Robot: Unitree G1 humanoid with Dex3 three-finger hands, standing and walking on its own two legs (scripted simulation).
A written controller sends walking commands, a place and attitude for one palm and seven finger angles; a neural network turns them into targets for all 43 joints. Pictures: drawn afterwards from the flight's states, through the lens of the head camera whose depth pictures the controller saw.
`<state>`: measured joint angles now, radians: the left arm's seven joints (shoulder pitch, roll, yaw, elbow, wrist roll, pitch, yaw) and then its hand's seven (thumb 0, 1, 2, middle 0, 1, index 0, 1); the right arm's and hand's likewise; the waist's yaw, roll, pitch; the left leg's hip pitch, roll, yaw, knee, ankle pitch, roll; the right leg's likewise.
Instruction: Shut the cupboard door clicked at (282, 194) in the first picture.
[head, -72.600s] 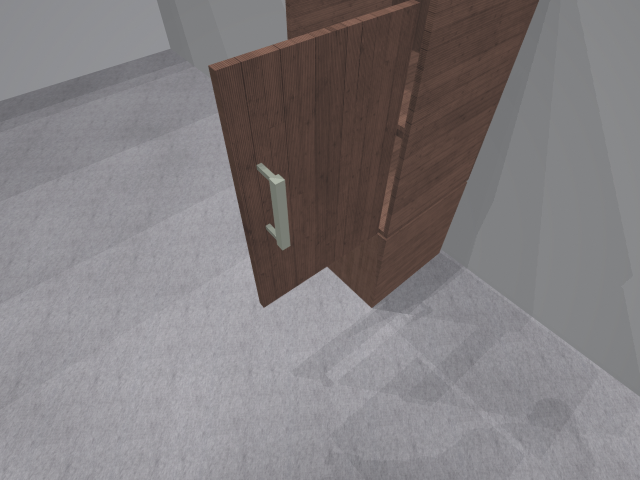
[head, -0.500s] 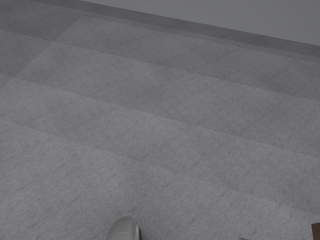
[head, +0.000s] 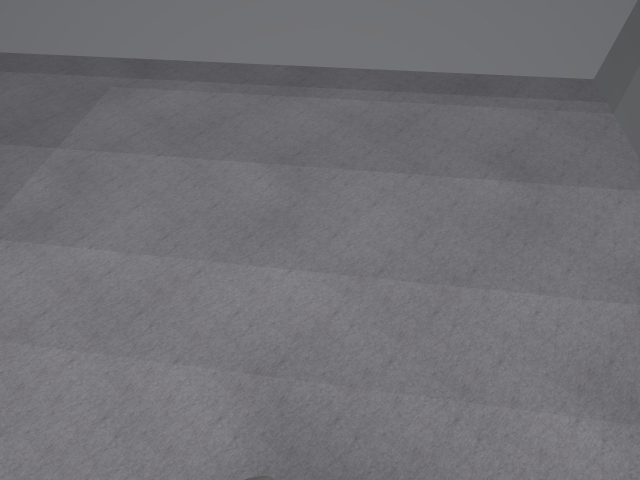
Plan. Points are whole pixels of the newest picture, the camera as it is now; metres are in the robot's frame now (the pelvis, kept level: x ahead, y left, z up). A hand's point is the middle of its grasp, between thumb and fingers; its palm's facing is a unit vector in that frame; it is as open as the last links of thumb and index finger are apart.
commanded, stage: turn to face it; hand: left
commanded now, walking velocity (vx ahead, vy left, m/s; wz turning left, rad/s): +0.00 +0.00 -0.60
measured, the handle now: out of the picture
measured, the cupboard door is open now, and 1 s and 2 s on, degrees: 13 13 13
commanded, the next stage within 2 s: none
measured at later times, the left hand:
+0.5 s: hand (196, 426) +0.20 +0.21 -0.14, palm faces -0.28 -0.93 -0.23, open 7.3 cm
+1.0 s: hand (236, 423) +0.21 +0.16 -0.16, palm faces -0.54 -0.82 -0.19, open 7.3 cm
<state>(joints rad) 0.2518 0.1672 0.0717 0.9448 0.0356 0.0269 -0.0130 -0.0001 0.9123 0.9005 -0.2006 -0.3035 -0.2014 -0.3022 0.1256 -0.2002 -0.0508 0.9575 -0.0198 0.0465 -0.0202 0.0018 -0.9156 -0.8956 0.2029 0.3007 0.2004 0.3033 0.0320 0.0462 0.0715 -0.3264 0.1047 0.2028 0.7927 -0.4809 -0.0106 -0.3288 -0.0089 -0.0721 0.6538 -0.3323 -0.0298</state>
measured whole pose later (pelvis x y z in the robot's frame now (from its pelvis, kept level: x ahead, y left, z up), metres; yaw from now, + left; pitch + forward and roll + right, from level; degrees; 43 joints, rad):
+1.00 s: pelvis +0.04 +0.04 +0.01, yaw -35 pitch +1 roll -1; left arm 0.19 0.24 0.08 0.89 0.02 0.08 -0.02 0.00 0.91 0.90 -0.21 -0.30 -0.21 -0.30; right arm 0.18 -0.22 -0.02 0.86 -0.03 0.01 -0.03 0.01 -0.91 -0.90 0.20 0.30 0.20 0.30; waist 0.00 -0.04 0.07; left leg -0.32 0.06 0.06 0.60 -0.30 -0.01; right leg -0.42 0.05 0.08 0.84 -0.48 0.02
